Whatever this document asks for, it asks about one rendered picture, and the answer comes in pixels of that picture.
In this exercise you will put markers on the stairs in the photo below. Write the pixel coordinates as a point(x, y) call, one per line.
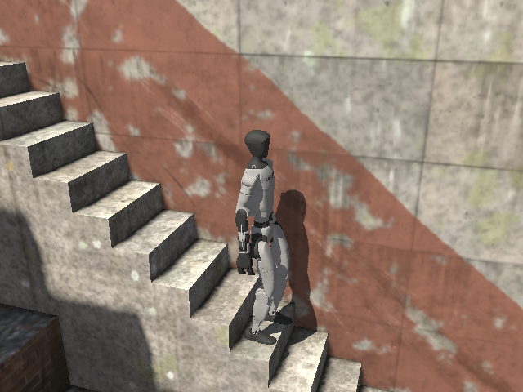
point(143, 305)

